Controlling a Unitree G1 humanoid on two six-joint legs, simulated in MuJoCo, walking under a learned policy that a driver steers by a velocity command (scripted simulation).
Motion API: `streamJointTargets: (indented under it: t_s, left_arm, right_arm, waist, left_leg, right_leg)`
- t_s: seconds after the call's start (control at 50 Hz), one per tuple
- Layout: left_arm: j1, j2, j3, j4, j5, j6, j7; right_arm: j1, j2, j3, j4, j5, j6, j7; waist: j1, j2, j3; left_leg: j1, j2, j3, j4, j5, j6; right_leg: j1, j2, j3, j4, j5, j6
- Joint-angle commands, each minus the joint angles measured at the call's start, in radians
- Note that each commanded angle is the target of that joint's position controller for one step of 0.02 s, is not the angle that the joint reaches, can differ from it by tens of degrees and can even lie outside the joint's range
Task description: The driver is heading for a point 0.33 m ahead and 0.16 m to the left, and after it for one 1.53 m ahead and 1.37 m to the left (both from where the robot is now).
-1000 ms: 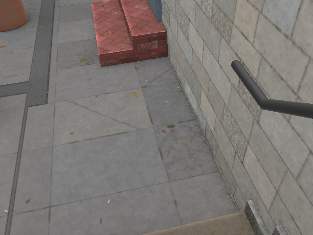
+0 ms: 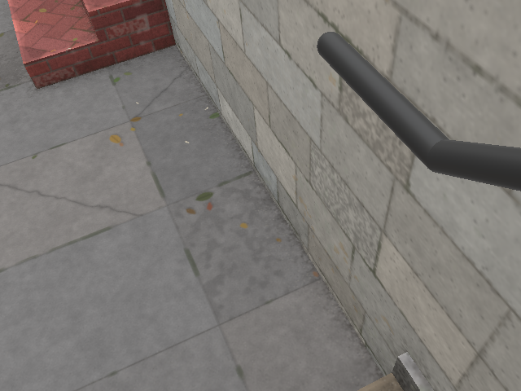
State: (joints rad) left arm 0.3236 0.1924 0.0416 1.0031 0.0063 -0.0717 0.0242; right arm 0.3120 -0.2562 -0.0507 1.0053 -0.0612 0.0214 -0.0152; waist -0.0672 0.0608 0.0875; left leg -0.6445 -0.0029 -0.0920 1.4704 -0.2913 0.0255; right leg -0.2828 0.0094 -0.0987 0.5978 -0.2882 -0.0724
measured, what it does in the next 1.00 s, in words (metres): goes down, turning left: left foot 0.19 m lower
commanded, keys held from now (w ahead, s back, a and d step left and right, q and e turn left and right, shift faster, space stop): w+q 0.36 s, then q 0.64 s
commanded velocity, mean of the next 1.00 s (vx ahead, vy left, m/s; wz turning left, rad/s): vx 0.27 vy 0.00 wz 0.55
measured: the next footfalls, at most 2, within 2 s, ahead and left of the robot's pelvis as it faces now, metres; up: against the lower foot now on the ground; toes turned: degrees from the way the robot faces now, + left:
left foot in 0.44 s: +0.25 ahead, +0.17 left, -0.19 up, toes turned +16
right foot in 1.12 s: +0.53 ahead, +0.06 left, -0.38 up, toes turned +41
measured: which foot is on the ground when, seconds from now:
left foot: up 0.00-0.42, down 0.44-1.00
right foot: down 0.00-0.44, up 0.46-1.00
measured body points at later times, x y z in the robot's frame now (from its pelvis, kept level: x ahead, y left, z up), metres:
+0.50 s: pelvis +0.19 +0.08 -0.18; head +0.21 +0.11 +0.27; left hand +0.04 +0.27 -0.33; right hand +0.45 -0.07 -0.27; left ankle +0.21 +0.16 -0.91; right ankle +0.08 -0.08 -0.63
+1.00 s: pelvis +0.34 +0.09 -0.24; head +0.31 +0.10 +0.21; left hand +0.38 +0.40 -0.33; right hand +0.51 -0.11 -0.36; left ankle +0.21 +0.16 -0.92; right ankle +0.52 +0.04 -0.94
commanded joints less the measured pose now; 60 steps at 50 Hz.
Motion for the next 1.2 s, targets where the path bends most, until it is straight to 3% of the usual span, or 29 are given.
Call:
streamJointTargets:
  t_s: [0.02,0.1,0.18,0.22,0.28,0.32,0.34,0.38,0.42,0.44,0.46,0.48,0.5,0.52,0.56,0.58,0.6,0.66,0.7,0.72,0.84,0.9,0.96,1.04,1.08,1.14,1.16,1.18,1.2]
  left_arm:
    - [0.09,0.125,0.002,-0.044,-0.023,-0.028,0.031]
    - [0.092,0.087,0.0,-0.03,-0.038,-0.043,0.031]
    - [0.212,0.079,0.004,0.011,-0.025,-0.04,0.053]
    - [0.242,0.099,0.014,0.024,-0.008,-0.052,0.025]
    - [0.261,0.099,0.014,0.025,0.015,-0.039,0.024]
    - [0.251,0.071,-0.002,0.032,0.005,-0.044,0.023]
    - [0.206,0.124,0.015,0.018,0.011,-0.046,0.024]
    - [0.212,0.085,0.006,0.029,0.016,-0.002,0.02]
    - [0.171,0.154,0.026,0.014,0.042,0.042,0.023]
    - [0.179,0.175,0.034,0.01,0.018,0.049,0.03]
    - [0.247,0.093,0.038,0.01,0.009,0.059,0.029]
    - [0.254,0.078,0.031,-0.068,-0.018,0.057,0.027]
    - [0.144,0.126,0.036,-0.101,-0.011,0.059,0.029]
    - [0.077,0.107,0.032,-0.121,0.02,0.068,0.042]
    - [0.097,0.045,0.015,-0.125,0.044,0.105,0.049]
    - [0.058,0.059,0.026,-0.102,0.067,0.111,0.048]
    - [0.045,0.014,0.02,-0.108,0.068,0.126,0.052]
    - [-0.079,0.002,-0.005,-0.184,0.095,0.1,0.018]
    - [0.014,0.057,0.012,-0.136,0.068,0.079,0.024]
    - [-0.05,0.091,0.027,-0.154,0.071,0.07,0.022]
    - [-0.299,0.088,0.03,-0.306,0.047,0.062,0.001]
    - [-0.335,0.069,0.026,-0.334,0.036,0.048,-0.02]
    - [-0.39,0.062,0.02,-0.372,0.024,0.037,-0.025]
    - [-0.268,0.084,0.036,-0.347,-0.042,0.026,-0.026]
    - [-0.112,0.089,0.05,-0.28,-0.061,0.026,-0.011]
    - [0.14,0.171,0.076,-0.186,-0.03,0.046,-0.021]
    - [0.213,0.19,0.065,-0.197,-0.006,0.04,-0.033]
    - [0.22,0.189,0.062,-0.186,-0.04,0.037,-0.033]
    - [0.202,0.195,0.058,-0.198,-0.054,0.038,-0.018]
  right_arm:
    - [-0.003,0.008,0.006,-0.08,0.001,0.024,0.011]
    - [-0.127,-0.052,-0.01,-0.15,-0.01,0.016,0.05]
    - [-0.298,-0.036,-0.009,-0.251,-0.006,0.013,0.05]
    - [-0.355,-0.016,-0.003,-0.275,-0.02,0.001,0.048]
    - [-0.471,-0.004,0.001,-0.335,0.0,-0.022,0.058]
    - [-0.541,0.037,0.016,-0.372,0.027,-0.037,0.079]
    - [-0.437,-0.009,-0.003,-0.34,0.007,-0.023,0.08]
    - [-0.434,0.036,0.012,-0.31,0.026,-0.02,0.075]
    - [-0.018,-0.037,-0.024,-0.164,0.037,-0.028,0.06]
    - [0.102,-0.047,-0.031,-0.104,0.003,-0.043,0.062]
    - [0.129,-0.129,-0.05,-0.074,-0.011,-0.066,0.063]
    - [0.161,-0.216,-0.059,-0.133,0.008,-0.071,0.054]
    - [0.178,-0.222,-0.058,-0.157,0.05,-0.056,0.052]
    - [0.134,-0.206,-0.05,-0.154,0.045,-0.055,0.043]
    - [0.004,-0.189,-0.04,-0.188,0.044,-0.06,0.021]
    - [0.041,-0.082,-0.003,-0.167,0.029,-0.069,0.025]
    - [0.051,-0.055,0.005,-0.151,0.035,-0.078,0.027]
    - [-0.057,-0.069,0.006,-0.178,0.041,-0.093,-0.003]
    - [-0.039,-0.135,-0.013,-0.182,0.028,-0.076,-0.011]
    - [0.061,-0.113,-0.012,-0.132,0.052,-0.067,-0.016]
    - [0.172,-0.101,-0.015,-0.174,0.035,-0.039,-0.029]
    - [0.134,-0.061,0.0,-0.204,0.046,-0.026,-0.041]
    - [0.069,-0.073,0.002,-0.248,0.044,-0.024,-0.016]
    - [0.074,-0.073,0.009,-0.236,0.018,-0.024,-0.01]
    - [0.085,-0.074,0.004,-0.23,0.014,-0.027,-0.016]
    - [0.089,-0.026,0.004,-0.264,0.025,-0.025,0.013]
    - [0.132,0.023,0.011,-0.301,0.057,-0.013,0.001]
    - [0.132,0.041,0.023,-0.305,0.037,0.003,-0.01]
    - [0.052,0.032,0.023,-0.326,-0.009,0.015,-0.008]
  waist:
    - [0.016,-0.121,-0.091]
    - [0.023,-0.218,-0.119]
    - [0.084,-0.147,-0.014]
    - [0.126,-0.094,0.009]
    - [0.182,-0.096,0.093]
    - [0.189,-0.11,0.119]
    - [0.153,-0.194,0.106]
    - [0.153,-0.119,0.169]
    - [0.001,-0.109,-0.032]
    - [-0.056,-0.023,-0.047]
    - [0.01,0.227,-0.041]
    - [0.029,0.277,-0.22]
    - [-0.01,0.099,-0.319]
    - [0.012,0.018,-0.261]
    - [0.111,0.073,-0.241]
    - [0.113,-0.065,-0.156]
    - [0.126,-0.026,-0.154]
    - [0.138,-0.05,-0.193]
    - [0.169,0.016,-0.272]
    - [0.129,0.036,-0.259]
    - [0.04,0.027,-0.115]
    - [0.028,0.045,-0.073]
    - [0.0,0.046,-0.07]
    - [-0.03,0.086,-0.018]
    - [-0.005,0.0,0.002]
    - [0.078,-0.274,-0.164]
    - [0.071,-0.369,-0.28]
    - [0.085,-0.34,-0.328]
    - [0.094,-0.221,-0.241]
  left_leg:
    - [-0.041,0.008,-0.01,-0.122,0.252,-0.042]
    - [-0.119,0.021,-0.094,-0.314,0.549,0.009]
    - [-0.232,-0.008,-0.092,-0.482,0.764,0.009]
    - [-0.183,-0.017,-0.081,-0.575,0.844,0.019]
    - [-0.173,0.006,-0.066,-0.698,0.852,0.031]
    - [0.034,0.027,0.019,-0.754,0.915,0.023]
    - [0.071,0.026,0.0,-0.611,0.895,0.039]
    - [0.272,-0.016,0.15,-0.794,0.637,0.021]
    - [0.598,-0.055,0.198,-0.923,0.536,0.057]
    - [0.705,-0.016,0.101,-1.225,0.54,0.085]
    - [0.914,0.1,0.008,-1.049,1.223,0.115]
    - [1.179,0.292,-0.172,-0.642,1.849,0.223]
    - [1.136,0.344,-0.258,-0.738,1.779,0.265]
    - [0.99,0.352,-0.282,-0.811,1.525,0.293]
    - [0.667,0.36,-0.416,-0.898,0.857,0.376]
    - [0.547,0.275,-0.324,-0.879,0.781,0.317]
    - [0.474,0.248,-0.339,-0.852,0.862,0.307]
    - [0.31,0.183,-0.355,-0.864,0.857,0.22]
    - [0.337,0.17,-0.341,-0.822,1.04,0.2]
    - [0.434,0.087,-0.298,-0.813,0.83,0.204]
    - [0.559,0.091,-0.561,-0.769,0.553,0.296]
    - [0.422,0.042,-0.554,-0.718,0.311,0.286]
    - [0.323,-0.017,-0.541,-0.692,0.151,0.271]
    - [0.192,-0.105,-0.444,-0.594,0.014,0.204]
    - [0.134,-0.163,-0.384,-0.422,-0.008,0.158]
    - [-0.255,-0.251,-0.174,0.106,-0.581,0.096]
    - [-0.437,-0.258,-0.054,0.536,-0.778,0.091]
    - [-0.612,-0.212,-0.047,0.736,-0.671,0.11]
    - [-0.726,-0.19,-0.029,0.851,-0.463,0.087]
  right_leg:
    - [0.011,-0.365,0.225,-0.115,0.942,-0.179]
    - [0.098,-0.295,0.16,-0.085,0.441,-0.056]
    - [0.083,-0.296,0.179,0.078,0.055,-0.048]
    - [0.031,-0.303,0.186,0.092,-0.151,-0.055]
    - [-0.009,-0.328,0.183,0.144,-0.249,-0.057]
    - [-0.165,-0.351,0.149,0.102,-0.298,-0.052]
    - [-0.165,-0.364,0.151,0.197,-0.248,-0.053]
    - [-0.264,-0.325,0.022,0.313,-0.141,-0.035]
    - [-0.16,-0.277,-0.074,0.74,0.349,-0.042]
    - [-0.162,-0.227,-0.073,1.005,0.317,-0.05]
    - [-0.475,-0.071,-0.137,1.434,-0.545,-0.019]
    - [-0.787,-0.082,-0.047,1.632,-0.635,0.02]
    - [-0.825,-0.092,-0.016,1.623,-0.541,0.037]
    - [-0.852,-0.076,0.035,1.548,-0.43,0.043]
    - [-0.793,-0.077,0.108,1.424,-0.289,0.068]
    - [-0.815,-0.08,0.143,1.275,-0.074,0.073]
    - [-0.81,-0.046,0.112,1.25,-0.024,0.076]
    - [-0.639,-0.031,0.115,0.864,0.225,0.135]
    - [-0.472,-0.026,0.117,0.78,0.27,0.127]
    - [-0.549,-0.031,0.153,0.694,0.387,0.113]
    - [-0.745,-0.013,0.249,0.529,0.289,0.121]
    - [-0.586,0.003,0.252,0.325,0.481,0.127]
    - [-0.379,0.018,0.245,0.154,0.498,0.127]
    - [-0.022,-0.042,0.239,-0.3,0.662,0.102]
    - [0.207,-0.108,0.186,-0.569,0.868,0.108]
    - [0.72,-0.197,0.185,-0.21,1.092,0.133]
    - [0.867,-0.331,0.205,0.115,1.382,0.069]
    - [0.856,-0.404,0.336,0.12,1.058,0.024]
    - [0.712,-0.415,0.412,0.004,0.783,0.005]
